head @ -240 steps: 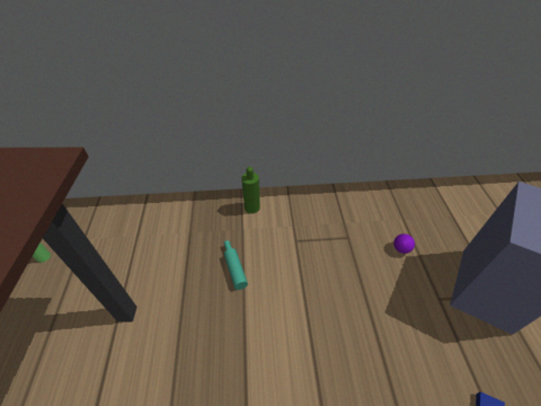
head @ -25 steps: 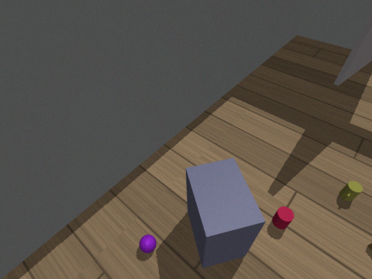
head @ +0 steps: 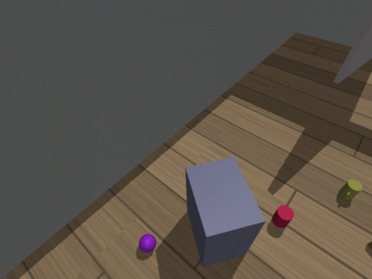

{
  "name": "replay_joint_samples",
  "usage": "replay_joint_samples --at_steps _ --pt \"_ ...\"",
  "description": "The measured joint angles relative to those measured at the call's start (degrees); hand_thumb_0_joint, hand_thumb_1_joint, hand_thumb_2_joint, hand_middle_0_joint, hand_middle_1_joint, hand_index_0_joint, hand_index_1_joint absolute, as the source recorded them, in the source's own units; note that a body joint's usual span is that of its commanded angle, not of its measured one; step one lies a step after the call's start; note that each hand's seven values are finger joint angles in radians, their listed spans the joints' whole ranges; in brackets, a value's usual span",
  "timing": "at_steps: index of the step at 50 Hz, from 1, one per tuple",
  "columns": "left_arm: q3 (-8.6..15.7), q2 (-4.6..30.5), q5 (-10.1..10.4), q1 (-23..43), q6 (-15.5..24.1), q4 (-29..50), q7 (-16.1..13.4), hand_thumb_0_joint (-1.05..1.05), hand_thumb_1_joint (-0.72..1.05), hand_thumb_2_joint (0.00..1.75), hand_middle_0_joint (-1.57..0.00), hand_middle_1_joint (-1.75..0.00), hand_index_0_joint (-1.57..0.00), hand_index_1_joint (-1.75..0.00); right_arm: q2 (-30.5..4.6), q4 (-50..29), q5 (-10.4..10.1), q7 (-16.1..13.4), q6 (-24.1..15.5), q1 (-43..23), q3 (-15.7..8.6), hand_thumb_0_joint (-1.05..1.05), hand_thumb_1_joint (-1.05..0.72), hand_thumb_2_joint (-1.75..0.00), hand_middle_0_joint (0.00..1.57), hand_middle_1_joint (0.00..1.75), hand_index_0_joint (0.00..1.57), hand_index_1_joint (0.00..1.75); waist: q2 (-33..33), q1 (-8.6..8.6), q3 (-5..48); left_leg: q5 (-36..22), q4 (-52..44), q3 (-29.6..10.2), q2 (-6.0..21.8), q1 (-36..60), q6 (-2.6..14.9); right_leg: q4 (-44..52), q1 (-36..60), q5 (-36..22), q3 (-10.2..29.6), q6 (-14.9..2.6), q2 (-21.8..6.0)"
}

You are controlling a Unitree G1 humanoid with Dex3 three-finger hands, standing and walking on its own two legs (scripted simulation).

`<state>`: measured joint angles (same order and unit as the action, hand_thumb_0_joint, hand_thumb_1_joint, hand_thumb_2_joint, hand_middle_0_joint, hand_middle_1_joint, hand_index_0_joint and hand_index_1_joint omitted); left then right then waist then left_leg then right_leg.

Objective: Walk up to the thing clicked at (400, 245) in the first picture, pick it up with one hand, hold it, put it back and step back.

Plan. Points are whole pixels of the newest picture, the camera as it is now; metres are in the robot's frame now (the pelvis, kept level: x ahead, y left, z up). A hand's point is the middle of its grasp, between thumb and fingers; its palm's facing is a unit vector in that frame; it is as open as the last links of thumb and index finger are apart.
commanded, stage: walk up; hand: left
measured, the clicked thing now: (147, 243) +0.43 +0.24 -0.74
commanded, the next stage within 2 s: none
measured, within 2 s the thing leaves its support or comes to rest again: neither
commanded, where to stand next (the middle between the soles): +0.05 +0.00 m, yaw -1 degrees
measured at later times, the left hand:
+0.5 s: hand out of the picture +0.03 +0.35 -0.18, palm faces +0.01 -0.94 -0.35, open 7.4 cm
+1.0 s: hand out of the picture +0.10 +0.24 -0.15, palm faces -0.12 -0.91 -0.39, open 7.4 cm
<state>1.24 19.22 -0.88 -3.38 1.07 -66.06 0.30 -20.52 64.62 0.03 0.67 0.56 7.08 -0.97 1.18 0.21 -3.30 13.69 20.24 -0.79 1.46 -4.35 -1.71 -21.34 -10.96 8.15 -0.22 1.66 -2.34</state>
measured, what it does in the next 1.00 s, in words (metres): steps on the spot: right foot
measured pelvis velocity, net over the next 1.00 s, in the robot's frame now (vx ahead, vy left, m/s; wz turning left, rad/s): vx -0.04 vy -0.01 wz -0.06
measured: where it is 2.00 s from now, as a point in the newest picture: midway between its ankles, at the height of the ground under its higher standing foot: outside the picture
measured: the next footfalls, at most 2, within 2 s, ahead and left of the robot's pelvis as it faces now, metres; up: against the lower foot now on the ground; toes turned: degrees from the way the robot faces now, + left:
right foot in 0.92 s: +0.08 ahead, -0.13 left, +0.00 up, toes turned -4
left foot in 1.48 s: -0.02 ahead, +0.15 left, +0.00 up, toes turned +4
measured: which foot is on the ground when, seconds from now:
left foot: down 0.00-0.94, up 0.96-1.00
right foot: down 0.00-0.36, up 0.38-0.90, down 0.92-1.00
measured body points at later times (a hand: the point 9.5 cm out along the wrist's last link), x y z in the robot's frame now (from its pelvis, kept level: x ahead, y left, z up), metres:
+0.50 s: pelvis -0.07 +0.07 -0.01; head -0.02 +0.11 +0.43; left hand +0.02 +0.40 -0.16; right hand -0.03 -0.24 -0.12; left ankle -0.08 +0.17 -0.75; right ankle -0.03 -0.10 -0.69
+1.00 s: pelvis -0.04 -0.01 -0.02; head +0.00 -0.03 +0.42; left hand +0.11 +0.29 -0.13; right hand -0.03 -0.34 -0.15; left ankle -0.08 +0.16 -0.72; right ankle +0.04 -0.13 -0.75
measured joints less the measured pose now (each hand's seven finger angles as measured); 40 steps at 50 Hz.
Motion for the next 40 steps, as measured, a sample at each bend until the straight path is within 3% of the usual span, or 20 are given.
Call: replay_joint_samples --at_steps 3,7,10,13,16,17,18,20,22,24,27,33,40 --pt "0.12 -0.03 0.20 0.21 -0.13 0.37 -0.03 0.01 0.90 0.90 -0.20 -0.30 -0.20 -0.30 -0.08 -0.48 -0.02 0.11 0.27 -0.33 -0.18 0.00 -0.91 -0.90 0.21 0.30 0.21 0.30 -0.06 -0.03 -0.05 0.16 0.50 -0.19 -0.11 -0.43 0.04 -0.41 -0.30 0.18 -0.16 0.04 -0.13" --pt "1.02 0.46 1.01 2.06 -0.44 3.53 -0.93 0.01 0.90 0.90 -0.20 -0.30 -0.20 -0.30 -1.43 -3.12 -0.44 0.10 1.77 -2.76 -1.47 0.00 -0.90 -0.90 0.21 0.30 0.21 0.30 0.16 -0.09 -3.68 1.27 7.98 -0.49 -0.66 -5.75 0.67 -3.79 -3.42 0.56 -0.37 -0.04 -0.65" --pt "1.52 0.81 0.22 3.19 -0.74 6.33 -1.69 0.01 0.90 0.90 -0.20 -0.30 -0.20 -0.30 -3.25 -6.06 0.01 0.41 3.23 -4.27 -2.71 0.00 -0.91 -0.90 0.21 0.30 0.21 0.30 0.07 -0.46 -6.80 10.94 23.15 -1.43 -3.04 -12.77 1.51 -5.84 -5.98 0.13 0.29 0.09 -1.90" --pt "1.82 1.66 -0.74 3.32 -1.55 8.37 -2.12 0.01 0.90 0.90 -0.20 -0.30 -0.20 -0.30 -4.45 -8.73 0.27 1.02 4.00 -4.15 -3.82 0.00 -0.91 -0.90 0.21 0.30 0.21 0.30 -0.07 -0.03 -7.87 14.65 31.29 -1.63 -3.59 -16.25 2.20 -7.80 -8.83 -0.17 0.66 0.40 -3.10" --pt "2.00 3.07 -1.59 3.40 -2.36 9.65 -2.15 0.01 0.90 0.90 -0.20 -0.30 -0.20 -0.30 -4.63 -9.74 0.51 1.34 3.65 -2.45 -4.38 0.00 -0.91 -0.90 0.20 0.30 0.21 0.30 -0.48 0.78 -7.36 12.84 24.89 -1.36 -1.92 -13.78 2.39 -11.44 -12.06 0.70 0.40 1.57 -4.15" --pt "2.00 3.64 -1.54 3.43 -2.72 10.10 -2.02 0.01 0.90 0.90 -0.20 -0.30 -0.20 -0.30 -4.49 -9.55 0.73 1.28 3.16 -1.64 -4.56 0.00 -0.91 -0.90 0.20 0.30 0.21 0.30 -0.88 0.96 -7.04 10.26 20.27 -1.25 -1.59 -11.94 2.26 -13.79 -13.48 1.69 0.48 1.50 -4.59" --pt "2.16 4.57 -1.27 3.77 -3.18 10.38 -1.97 0.01 0.90 0.90 -0.20 -0.30 -0.20 -0.30 -3.42 -8.89 1.19 0.94 2.64 -1.27 -4.77 0.00 -0.91 -0.90 0.20 0.30 0.20 0.30 -2.97 0.60 -7.77 9.29 19.67 -0.27 -2.84 -11.20 2.32 -16.91 -14.63 4.31 2.50 0.27 -5.24" --pt "2.57 5.39 -0.95 3.19 -4.13 10.51 -2.15 0.01 0.90 0.90 -0.20 -0.30 -0.20 -0.30 -1.17 -7.89 2.13 0.59 1.93 0.40 -4.14 0.00 -0.91 -0.90 0.20 0.30 0.20 0.30 -5.46 -0.30 -7.96 9.15 19.90 1.12 -3.75 -10.49 2.76 -23.82 -16.34 14.50 7.98 -1.58 -2.01" --pt "2.49 5.22 -0.77 1.86 -4.83 9.58 -1.94 0.01 0.91 0.90 -0.20 -0.30 -0.20 -0.30 0.34 -6.99 2.26 0.39 1.24 2.78 -3.19 0.00 -0.91 -0.90 0.21 0.30 0.21 0.30 -5.24 0.67 -6.40 8.16 18.34 -0.16 -3.20 -10.18 3.19 -29.56 -16.62 18.43 9.86 -2.27 2.39" --pt "2.49 5.28 -0.61 0.23 -5.26 9.22 -1.13 0.01 0.91 0.90 -0.20 -0.30 -0.20 -0.30 1.52 -6.37 2.32 -0.12 0.48 4.70 -2.66 0.00 -0.91 -0.90 0.21 0.30 0.21 0.30 -5.54 0.56 -5.08 6.36 15.03 -0.39 -2.77 -9.12 3.36 -34.88 -16.81 16.73 10.98 -2.46 5.28" --pt "2.97 5.76 -1.35 -3.28 -5.88 9.79 0.36 0.01 0.91 0.90 -0.20 -0.30 -0.20 -0.30 2.20 -6.96 1.61 -1.42 -1.44 6.66 -2.91 0.00 -0.90 -0.90 0.21 0.30 0.21 0.30 -6.46 -0.39 -4.32 4.47 10.93 1.08 -2.23 -7.04 3.13 -38.99 -16.19 12.84 10.93 -2.42 6.61" --pt "3.92 7.32 -1.88 -9.23 -6.92 9.04 3.01 0.01 0.91 0.90 -0.20 -0.30 -0.20 -0.30 0.87 -9.63 1.09 -2.96 -4.38 11.00 -4.16 0.00 -0.90 -0.90 0.21 0.30 0.21 0.30 -8.15 -0.26 -2.36 3.75 6.79 3.47 -1.57 -2.40 2.86 -38.91 -13.01 8.87 11.26 -1.29 5.32" --pt "3.50 7.27 -1.09 -9.40 -4.93 9.83 4.19 0.01 0.91 0.90 -0.20 -0.30 -0.20 -0.30 -1.95 -12.23 1.16 -1.99 -5.13 13.99 -4.17 0.00 -0.90 -0.90 0.21 0.30 0.21 0.30 -7.29 0.74 -2.15 3.40 3.16 4.86 0.37 2.23 1.29 -28.46 -12.53 8.86 8.40 -0.85 2.12"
